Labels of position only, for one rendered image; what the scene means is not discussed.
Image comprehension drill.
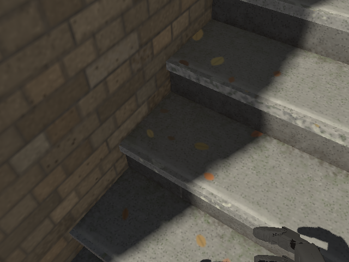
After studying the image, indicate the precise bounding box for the right robot hand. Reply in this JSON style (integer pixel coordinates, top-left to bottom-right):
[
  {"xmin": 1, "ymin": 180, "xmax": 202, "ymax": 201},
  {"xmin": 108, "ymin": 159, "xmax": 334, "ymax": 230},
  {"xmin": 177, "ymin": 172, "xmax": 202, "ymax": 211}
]
[{"xmin": 253, "ymin": 227, "xmax": 326, "ymax": 262}]

